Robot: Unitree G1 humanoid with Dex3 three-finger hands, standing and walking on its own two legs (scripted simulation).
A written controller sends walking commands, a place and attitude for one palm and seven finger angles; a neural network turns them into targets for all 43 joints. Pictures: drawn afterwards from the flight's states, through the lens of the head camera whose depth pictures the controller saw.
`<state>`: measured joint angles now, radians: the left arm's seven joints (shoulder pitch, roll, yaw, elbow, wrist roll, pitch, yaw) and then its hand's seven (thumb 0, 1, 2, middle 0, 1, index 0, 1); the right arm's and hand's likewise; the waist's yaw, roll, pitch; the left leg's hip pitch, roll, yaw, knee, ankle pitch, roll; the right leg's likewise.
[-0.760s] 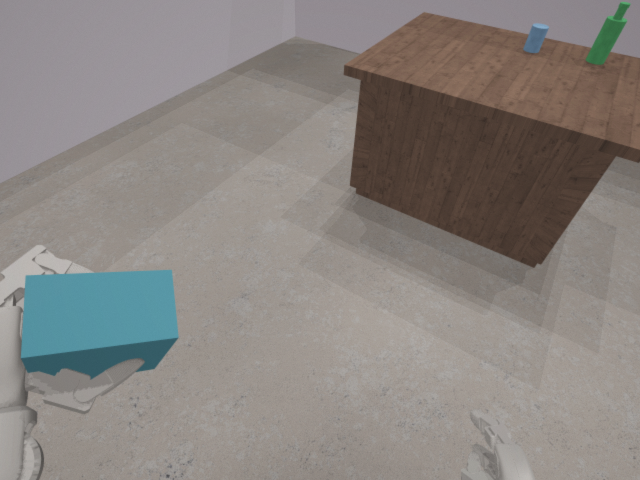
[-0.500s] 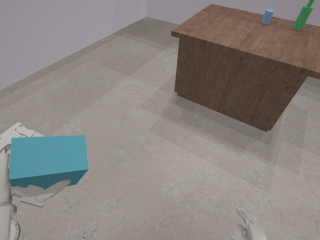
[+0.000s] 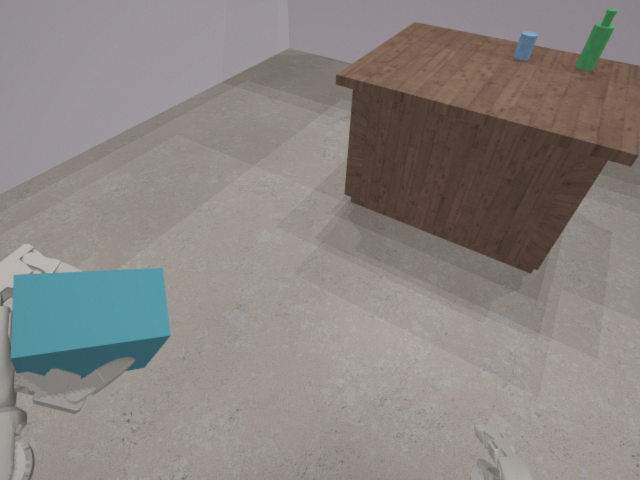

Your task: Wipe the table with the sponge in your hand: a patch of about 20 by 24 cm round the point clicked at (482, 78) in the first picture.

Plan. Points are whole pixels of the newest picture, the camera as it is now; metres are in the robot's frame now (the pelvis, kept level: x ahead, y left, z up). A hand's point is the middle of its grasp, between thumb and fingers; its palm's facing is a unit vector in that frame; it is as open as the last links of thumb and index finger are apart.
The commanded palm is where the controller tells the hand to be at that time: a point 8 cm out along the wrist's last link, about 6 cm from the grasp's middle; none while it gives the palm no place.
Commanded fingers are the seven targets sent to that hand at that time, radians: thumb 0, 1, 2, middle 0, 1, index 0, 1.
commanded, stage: walk to a spot facing it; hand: left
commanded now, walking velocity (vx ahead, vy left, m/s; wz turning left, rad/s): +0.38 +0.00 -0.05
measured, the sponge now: (111, 327) +0.22 +0.22 +0.16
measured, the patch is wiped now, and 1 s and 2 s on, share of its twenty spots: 0.00 0.00 0.00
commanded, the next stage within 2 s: none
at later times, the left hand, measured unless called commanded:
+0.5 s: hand (149, 225) +0.34 +0.21 +0.18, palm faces +0.39 -0.82 -0.41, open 10.2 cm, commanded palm +0.28 +0.26 +0.19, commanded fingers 0.00 0.10 1.30 -1.20 -1.60 -1.20 -1.60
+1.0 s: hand (224, 148) +0.48 +0.16 +0.19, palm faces +0.41 -0.77 -0.48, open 10.2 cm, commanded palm +0.43 +0.20 +0.19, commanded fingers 0.00 0.10 1.30 -1.20 -1.60 -1.20 -1.60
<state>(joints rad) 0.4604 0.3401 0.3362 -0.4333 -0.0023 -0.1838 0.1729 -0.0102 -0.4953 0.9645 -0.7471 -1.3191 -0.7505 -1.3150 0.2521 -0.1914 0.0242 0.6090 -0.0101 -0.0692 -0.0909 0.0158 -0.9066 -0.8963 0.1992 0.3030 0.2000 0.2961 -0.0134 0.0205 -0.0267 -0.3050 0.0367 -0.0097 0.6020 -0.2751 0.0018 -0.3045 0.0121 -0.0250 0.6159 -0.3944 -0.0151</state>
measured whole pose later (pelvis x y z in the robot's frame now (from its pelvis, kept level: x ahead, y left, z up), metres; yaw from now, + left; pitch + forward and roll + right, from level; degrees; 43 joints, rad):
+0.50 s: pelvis +0.12 -0.02 +0.01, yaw -2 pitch +0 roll +0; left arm 0.46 0.35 0.35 -0.49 -0.01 -0.20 0.17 -0.01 -0.50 0.97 -0.75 -1.32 -0.75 -1.32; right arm 0.21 -0.14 0.02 0.61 0.00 -0.10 -0.06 0.02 -0.91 -0.90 0.20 0.30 0.20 0.30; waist -0.01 0.00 0.03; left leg -0.18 0.12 0.17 0.51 -0.31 -0.03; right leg -0.49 -0.08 -0.11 0.99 -0.40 0.02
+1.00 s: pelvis +0.27 -0.08 +0.01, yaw +1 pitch +0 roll +2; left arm 0.51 0.39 0.39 -0.55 -0.02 -0.23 0.17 -0.01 -0.50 0.97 -0.75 -1.32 -0.75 -1.32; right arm 0.23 -0.26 -0.05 0.60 0.00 -0.03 -0.06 0.02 -0.91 -0.90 0.19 0.30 0.19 0.30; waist 0.00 -0.02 0.07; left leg -0.52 0.11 0.15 0.75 -0.26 -0.01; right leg -0.16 -0.07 -0.23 0.49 -0.33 -0.06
